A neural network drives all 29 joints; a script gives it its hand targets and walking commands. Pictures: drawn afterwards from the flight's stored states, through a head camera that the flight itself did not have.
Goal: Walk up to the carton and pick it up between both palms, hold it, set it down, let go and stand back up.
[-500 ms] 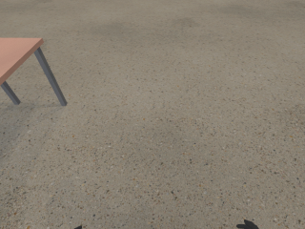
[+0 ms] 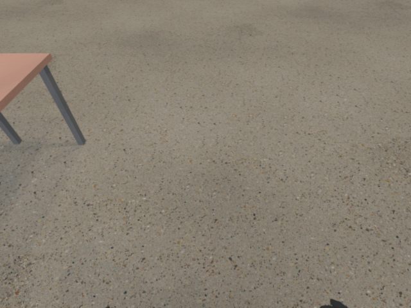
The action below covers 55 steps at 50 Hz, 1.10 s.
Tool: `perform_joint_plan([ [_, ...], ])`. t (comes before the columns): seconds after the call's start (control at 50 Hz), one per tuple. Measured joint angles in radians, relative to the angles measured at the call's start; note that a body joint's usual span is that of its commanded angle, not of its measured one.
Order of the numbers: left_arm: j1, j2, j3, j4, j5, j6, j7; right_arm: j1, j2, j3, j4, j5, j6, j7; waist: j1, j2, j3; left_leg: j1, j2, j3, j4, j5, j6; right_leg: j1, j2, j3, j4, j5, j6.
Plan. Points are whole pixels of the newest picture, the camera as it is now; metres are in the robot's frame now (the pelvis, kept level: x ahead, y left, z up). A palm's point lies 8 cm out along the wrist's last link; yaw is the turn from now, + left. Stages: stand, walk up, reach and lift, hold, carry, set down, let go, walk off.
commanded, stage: stand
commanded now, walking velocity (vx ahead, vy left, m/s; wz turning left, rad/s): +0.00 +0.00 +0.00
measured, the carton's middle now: out of the picture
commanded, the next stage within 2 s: walk up in 0.10 s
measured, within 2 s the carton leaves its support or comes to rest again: neither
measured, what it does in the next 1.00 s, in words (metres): walks ahead, turning left: left foot, then right foot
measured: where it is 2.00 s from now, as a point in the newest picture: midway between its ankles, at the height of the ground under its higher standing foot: (120, 286)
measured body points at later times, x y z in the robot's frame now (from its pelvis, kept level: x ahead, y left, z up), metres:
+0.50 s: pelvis +0.01 +0.03 -0.01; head +0.02 +0.05 +0.44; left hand +0.07 +0.34 -0.12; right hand +0.15 -0.23 -0.11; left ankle +0.03 +0.18 -0.71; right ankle +0.03 -0.13 -0.73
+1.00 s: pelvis +0.13 +0.13 -0.01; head +0.13 +0.13 +0.44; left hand +0.04 +0.40 -0.12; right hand +0.38 -0.04 -0.12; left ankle +0.08 +0.24 -0.67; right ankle +0.20 +0.02 -0.73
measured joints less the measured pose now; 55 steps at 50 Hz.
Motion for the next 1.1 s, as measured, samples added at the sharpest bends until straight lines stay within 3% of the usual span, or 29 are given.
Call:
perform_joint_plan([
  [0.28, 0.000, 0.001, -0.002, 0.010, 0.000, 0.001, 0.002, 0.002, -0.004, 0.003, 0.009, 0.001, 0.002, -0.001, -0.001, -0.001, -0.001, 0.008, 0.002, 0.015, -0.007, -0.002, 0.003, 0.001, 0.003, 0.015, -0.004, 0.002, 0.003],
  [0.34, -0.015, 0.004, 0.014, -0.003, 0.039, -0.016, -0.001, 0.045, -0.016, -0.019, -0.008, -0.024, 0.019, 0.037, -0.024, 0.013, -0.013, -0.058, -0.008, -0.043, 0.098, -0.073, 0.002, -0.003, -0.012, -0.049, 0.017, -0.028, -0.018],
  [0.42, -0.054, 0.021, 0.034, 0.007, 0.074, -0.056, 0.027, 0.089, -0.054, -0.048, -0.010, -0.057, 0.055, 0.082, -0.010, 0.026, -0.007, -0.210, 0.041, -0.046, 0.404, -0.119, -0.023, 0.023, -0.057, -0.150, 0.025, -0.059, -0.009],
  [0.5, -0.065, 0.067, 0.054, 0.036, 0.082, -0.061, 0.026, 0.095, -0.075, -0.074, -0.011, -0.038, 0.050, 0.110, 0.003, 0.007, 0.017, -0.209, 0.116, -0.044, 0.311, -0.132, -0.023, 0.084, -0.117, -0.222, 0.036, -0.099, 0.017],
  [0.54, -0.055, 0.097, 0.064, 0.046, 0.083, -0.050, 0.019, 0.106, -0.084, -0.083, -0.022, -0.025, 0.026, 0.110, 0.004, -0.021, 0.012, -0.161, 0.116, -0.032, 0.197, -0.090, -0.008, 0.088, -0.167, -0.243, 0.107, -0.161, 0.005],
  [0.58, -0.040, 0.125, 0.069, 0.045, 0.062, -0.029, 0.009, 0.110, -0.094, -0.085, -0.026, -0.020, -0.002, 0.091, -0.005, -0.055, 0.005, -0.177, 0.070, -0.029, 0.236, -0.036, -0.015, 0.027, -0.180, -0.179, 0.291, -0.272, -0.025],
  [0.62, -0.032, 0.146, 0.066, 0.033, 0.033, -0.014, -0.005, 0.107, -0.088, -0.070, -0.011, -0.018, -0.007, 0.066, -0.010, -0.086, 0.005, -0.174, 0.035, -0.025, 0.266, -0.074, -0.003, -0.061, -0.124, -0.076, 0.480, -0.315, -0.038],
  [0.66, -0.034, 0.153, 0.059, 0.020, 0.022, -0.017, -0.015, 0.109, -0.078, -0.054, 0.000, -0.032, 0.002, 0.040, -0.013, -0.106, 0.010, -0.148, 0.008, -0.026, 0.252, -0.090, 0.010, -0.128, -0.086, -0.048, 0.552, -0.291, -0.043],
  [0.74, -0.038, 0.126, 0.043, -0.007, 0.017, -0.033, -0.028, 0.117, -0.064, -0.033, 0.006, -0.050, 0.015, 0.018, -0.024, -0.103, 0.016, -0.091, -0.023, -0.050, 0.203, -0.089, 0.006, -0.182, -0.047, -0.073, 0.399, -0.237, -0.040],
  [0.8, -0.026, 0.092, 0.028, -0.041, 0.020, -0.043, -0.028, 0.129, -0.064, -0.029, 0.005, -0.041, 0.026, 0.023, -0.033, -0.068, 0.012, -0.069, -0.033, -0.092, 0.215, -0.120, 0.002, -0.152, -0.011, -0.087, 0.210, -0.111, -0.055],
  [0.82, -0.019, 0.080, 0.023, -0.054, 0.027, -0.049, -0.024, 0.135, -0.066, -0.030, 0.006, -0.036, 0.031, 0.026, -0.030, -0.049, 0.007, -0.073, -0.034, -0.114, 0.245, -0.160, 0.004, -0.136, -0.009, -0.102, 0.188, -0.033, -0.061],
  [0.86, -0.003, 0.064, 0.010, -0.060, 0.050, -0.058, -0.006, 0.136, -0.061, -0.028, 0.009, -0.043, 0.043, 0.027, -0.019, -0.023, -0.008, -0.123, -0.050, -0.145, 0.394, -0.212, -0.007, -0.120, -0.025, -0.140, 0.206, -0.045, -0.051],
  [0.94, 0.024, 0.040, -0.001, -0.015, 0.056, -0.064, 0.017, 0.094, -0.072, -0.031, -0.004, -0.063, 0.052, 0.045, 0.006, 0.038, -0.002, -0.235, 0.012, -0.097, 0.625, -0.097, -0.044, -0.021, -0.053, -0.217, 0.142, -0.092, -0.034],
  [1.02, 0.048, 0.054, 0.007, 0.018, 0.053, -0.075, 0.008, 0.036, -0.070, -0.043, -0.021, -0.040, 0.040, 0.065, 0.033, 0.058, 0.019, -0.271, 0.092, -0.066, 0.487, -0.079, -0.054, 0.092, -0.079, -0.293, 0.038, -0.089, -0.017],
  [1.1, 0.082, 0.101, 0.024, 0.019, 0.051, -0.065, 0.002, -0.020, -0.058, -0.050, -0.050, -0.033, 0.006, 0.072, 0.061, 0.022, 0.038, -0.241, 0.105, -0.033, 0.224, -0.050, -0.010, 0.154, -0.135, -0.352, 0.030, -0.135, 0.012],
])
